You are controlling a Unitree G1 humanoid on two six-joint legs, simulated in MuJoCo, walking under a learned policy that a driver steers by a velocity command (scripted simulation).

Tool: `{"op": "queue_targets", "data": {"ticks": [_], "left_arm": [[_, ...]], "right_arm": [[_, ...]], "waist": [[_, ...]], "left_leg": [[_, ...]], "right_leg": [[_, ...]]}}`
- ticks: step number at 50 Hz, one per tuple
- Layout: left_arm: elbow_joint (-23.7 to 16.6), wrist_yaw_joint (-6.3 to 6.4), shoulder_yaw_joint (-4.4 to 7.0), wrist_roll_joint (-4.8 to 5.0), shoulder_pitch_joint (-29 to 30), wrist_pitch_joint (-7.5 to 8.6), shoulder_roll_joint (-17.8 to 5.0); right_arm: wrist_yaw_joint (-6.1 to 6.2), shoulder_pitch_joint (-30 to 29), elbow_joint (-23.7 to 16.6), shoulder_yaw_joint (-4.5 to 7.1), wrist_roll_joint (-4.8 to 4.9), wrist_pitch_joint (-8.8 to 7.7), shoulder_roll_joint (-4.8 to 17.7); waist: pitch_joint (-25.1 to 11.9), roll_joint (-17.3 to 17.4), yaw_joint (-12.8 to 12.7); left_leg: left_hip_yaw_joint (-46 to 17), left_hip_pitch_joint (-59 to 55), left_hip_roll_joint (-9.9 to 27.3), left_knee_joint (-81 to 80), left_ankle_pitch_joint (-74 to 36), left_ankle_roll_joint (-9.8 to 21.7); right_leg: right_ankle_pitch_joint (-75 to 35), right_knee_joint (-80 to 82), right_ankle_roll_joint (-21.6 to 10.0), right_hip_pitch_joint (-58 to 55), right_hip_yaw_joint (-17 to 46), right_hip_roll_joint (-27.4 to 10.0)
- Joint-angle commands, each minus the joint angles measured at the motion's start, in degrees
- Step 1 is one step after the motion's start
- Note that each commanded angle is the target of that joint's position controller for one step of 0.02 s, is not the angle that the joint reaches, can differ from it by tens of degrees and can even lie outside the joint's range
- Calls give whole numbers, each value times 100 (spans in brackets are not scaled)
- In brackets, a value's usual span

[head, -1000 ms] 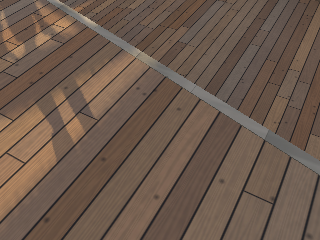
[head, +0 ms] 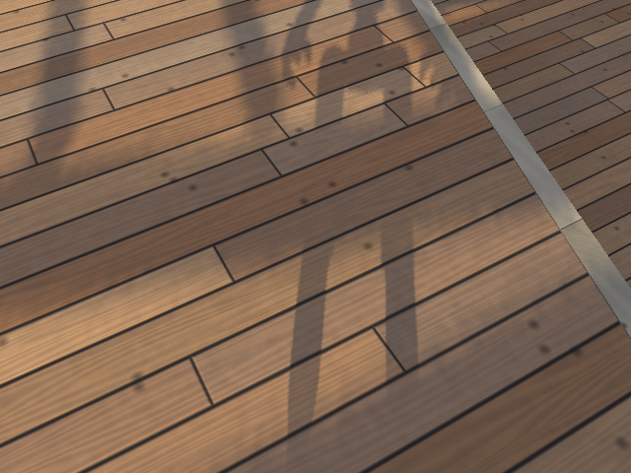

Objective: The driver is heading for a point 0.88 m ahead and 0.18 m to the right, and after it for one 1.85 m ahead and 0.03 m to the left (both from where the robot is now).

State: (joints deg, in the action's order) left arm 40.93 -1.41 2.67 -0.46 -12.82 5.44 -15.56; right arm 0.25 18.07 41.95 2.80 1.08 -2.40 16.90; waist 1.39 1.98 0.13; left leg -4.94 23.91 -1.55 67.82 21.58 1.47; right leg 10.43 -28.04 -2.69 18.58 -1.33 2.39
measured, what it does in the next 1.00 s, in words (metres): walks ahead: left foot, then right foot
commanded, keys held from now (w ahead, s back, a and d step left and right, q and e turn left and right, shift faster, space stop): w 0.54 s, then w+e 0.46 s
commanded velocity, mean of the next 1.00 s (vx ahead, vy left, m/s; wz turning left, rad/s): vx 0.50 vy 0.00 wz -0.11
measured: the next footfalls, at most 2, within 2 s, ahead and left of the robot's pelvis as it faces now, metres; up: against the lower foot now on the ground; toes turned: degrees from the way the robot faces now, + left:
left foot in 0.36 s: +0.38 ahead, +0.15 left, +0.00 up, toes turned +1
right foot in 0.90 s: +0.67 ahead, -0.09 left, +0.00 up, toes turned -10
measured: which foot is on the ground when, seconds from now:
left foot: up 0.00-0.34, down 0.36-0.92, up 0.94-1.00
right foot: down 0.00-0.38, up 0.40-0.88, down 0.90-1.00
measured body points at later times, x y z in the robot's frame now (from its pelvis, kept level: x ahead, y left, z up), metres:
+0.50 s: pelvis +0.28 +0.06 +0.00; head +0.31 +0.07 +0.45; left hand +0.33 +0.34 -0.13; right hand +0.45 -0.20 -0.09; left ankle +0.33 +0.15 -0.73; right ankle +0.18 -0.09 -0.65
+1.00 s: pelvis +0.57 -0.01 -0.01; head +0.60 -0.02 +0.44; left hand +0.78 +0.22 -0.10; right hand +0.58 -0.29 -0.13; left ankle +0.43 +0.16 -0.64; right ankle +0.63 -0.09 -0.73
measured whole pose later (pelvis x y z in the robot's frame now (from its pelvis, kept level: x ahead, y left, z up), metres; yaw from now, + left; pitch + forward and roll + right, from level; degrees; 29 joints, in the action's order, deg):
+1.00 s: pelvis +0.57 -0.01 -0.01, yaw -11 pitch +2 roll +1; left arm 37.7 -2.3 2.9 0.9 -8.8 2.9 -17.0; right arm -0.3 15.9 47.1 2.4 0.6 -5.2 17.1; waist 3.1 -0.2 0.9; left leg -0.6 16.5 0.5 66.5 24.7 0.1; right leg 9.7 -33.3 -5.4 25.6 -0.9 3.9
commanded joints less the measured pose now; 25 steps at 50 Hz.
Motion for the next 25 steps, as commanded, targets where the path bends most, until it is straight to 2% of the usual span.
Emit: {"op": "queue_targets", "data": {"ticks": [1,4,6,9,11,13,15,16,17,18,19,20,21,22,23,24,25], "left_arm": [[-208,31,129,-5,-198,63,-574],[-43,50,179,80,-373,87,-784],[44,69,203,99,-465,49,-897],[200,92,212,148,-716,-12,-1001],[333,97,217,171,-965,-56,-1044],[443,107,224,187,-1115,-122,-1066],[514,135,252,199,-1146,-193,-1143],[524,153,268,200,-1100,-224,-1203],[517,171,270,210,-996,-252,-1239],[493,190,221,181,-985,-267,-1134],[301,212,80,14,-964,-246,-823],[208,174,-104,54,-1671,-138,-192],[263,145,33,181,-1238,-41,-813],[76,114,106,288,-692,23,-1019],[32,130,92,241,-429,49,-956],[21,134,112,138,-315,41,-912],[39,115,115,123,-440,-5,-838]], "right_arm": [[-18,-249,-529,139,-36,-131,449],[-25,-573,-614,54,-95,-124,252],[-54,-931,-674,2,-104,-165,158],[-131,-1497,-760,-41,-61,-227,94],[-187,-1826,-843,-39,-19,-253,119],[-248,-2068,-939,-21,7,-275,177],[-297,-2102,-983,16,7,-297,279],[-300,-1916,-944,60,-5,-305,376],[-280,-1432,-812,145,-32,-306,521],[-227,-587,-557,284,-57,-294,790],[-151,513,-365,407,-125,-259,1235],[-180,649,-262,453,-97,-232,1550],[-181,612,-290,309,-26,-228,964],[-167,248,-296,237,-24,-235,801],[-171,-113,-325,201,-61,-242,719],[-190,-365,-337,167,-106,-251,587],[-193,-498,-338,139,-162,-277,502]], "waist": [[-120,-771,-70],[-24,-666,-111],[10,-598,-222],[97,-599,-430],[169,-600,-545],[249,-614,-556],[233,-660,-447],[108,-702,-296],[-197,-701,23],[-755,-621,421],[-1677,57,814],[-2298,1518,377],[-1954,899,640],[-1166,667,576],[-762,236,406],[-466,123,249],[-435,281,51]], "left_leg": [[-95,1375,638,-333,-473,-36],[84,1521,725,-1197,-862,-165],[167,1442,725,-2001,-1510,-210],[345,1040,567,-3027,-2331,-241],[394,908,484,-3370,-2537,-215],[374,952,432,-3645,-2373,-108],[393,826,372,-3859,-1986,48],[467,488,282,-3949,-1799,141],[618,-268,134,-4130,-1796,280],[623,-1544,135,-4145,-1887,465],[-659,-3335,1284,-3880,-2075,870],[-3248,-4850,2382,-4478,-702,1713],[-3446,-4574,2242,-4884,9,1539],[-2620,-3891,2050,-5009,-305,1343],[-2052,-3148,1826,-5133,-1023,1256],[-1652,-2567,1628,-5302,-1576,1237],[-1398,-2178,1508,-5453,-1916,1230]], "right_leg": [[142,1728,-954,-1200,2009,-1467],[-723,1945,-1094,-1136,1502,-1482],[-998,2005,-1024,-1168,1153,-1392],[-1170,1987,-880,-1135,747,-1265],[-1167,1945,-854,-1284,740,-1371],[-1286,1820,-801,-1633,791,-1536],[-1701,1587,-708,-1980,822,-1687],[-2312,1323,-644,-2082,773,-1690],[-3213,736,-535,-2037,587,-1560],[-3525,-281,-375,-1650,355,-1286],[-1895,-2108,-154,-431,130,-964],[2066,-3885,162,1704,246,38],[2260,-4426,117,2357,843,-233],[1724,-4422,67,2633,716,-489],[1217,-4190,97,2452,568,-725],[907,-3898,152,2279,538,-863],[693,-3759,193,1941,582,-988]]}}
